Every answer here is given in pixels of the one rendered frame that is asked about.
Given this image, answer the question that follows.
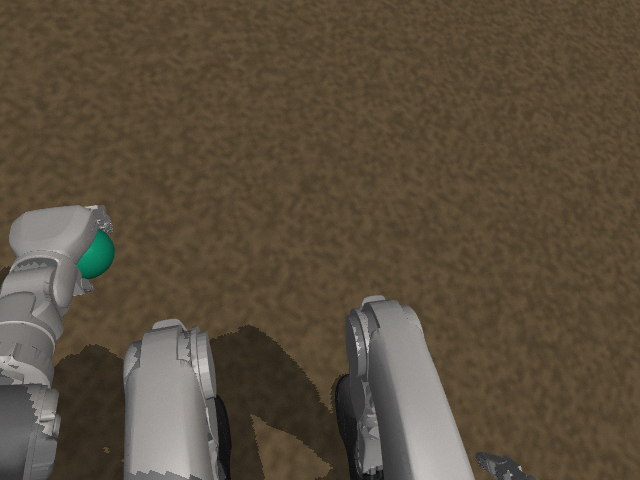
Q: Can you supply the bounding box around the ball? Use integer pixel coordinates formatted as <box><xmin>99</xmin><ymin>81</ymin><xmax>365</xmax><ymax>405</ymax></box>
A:
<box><xmin>76</xmin><ymin>228</ymin><xmax>115</xmax><ymax>279</ymax></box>

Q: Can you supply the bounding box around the left robot foot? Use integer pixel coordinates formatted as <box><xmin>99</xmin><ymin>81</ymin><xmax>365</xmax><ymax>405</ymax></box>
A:
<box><xmin>214</xmin><ymin>394</ymin><xmax>232</xmax><ymax>480</ymax></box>

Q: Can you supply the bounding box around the left robot hand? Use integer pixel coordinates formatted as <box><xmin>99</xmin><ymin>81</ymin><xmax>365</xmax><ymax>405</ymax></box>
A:
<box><xmin>9</xmin><ymin>205</ymin><xmax>113</xmax><ymax>296</ymax></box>

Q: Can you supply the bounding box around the left robot arm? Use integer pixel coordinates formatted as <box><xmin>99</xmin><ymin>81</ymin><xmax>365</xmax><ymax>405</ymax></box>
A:
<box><xmin>0</xmin><ymin>251</ymin><xmax>77</xmax><ymax>480</ymax></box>

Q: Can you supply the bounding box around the right robot foot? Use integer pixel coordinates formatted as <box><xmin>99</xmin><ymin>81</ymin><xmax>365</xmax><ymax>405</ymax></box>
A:
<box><xmin>335</xmin><ymin>374</ymin><xmax>384</xmax><ymax>480</ymax></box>

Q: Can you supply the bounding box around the right robot hand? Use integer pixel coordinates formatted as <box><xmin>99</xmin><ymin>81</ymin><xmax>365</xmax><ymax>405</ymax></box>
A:
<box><xmin>476</xmin><ymin>452</ymin><xmax>538</xmax><ymax>480</ymax></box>

